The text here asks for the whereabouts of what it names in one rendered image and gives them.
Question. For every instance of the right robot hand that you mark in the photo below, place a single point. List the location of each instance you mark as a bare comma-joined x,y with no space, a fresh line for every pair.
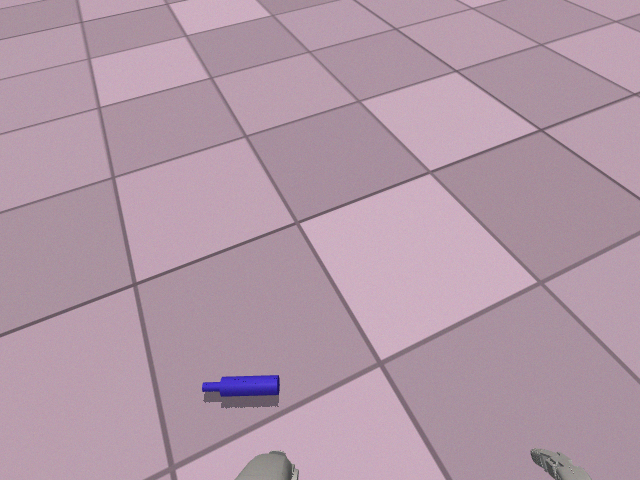
559,466

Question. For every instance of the bottle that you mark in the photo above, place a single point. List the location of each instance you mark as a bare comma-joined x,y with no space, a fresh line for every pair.
244,386

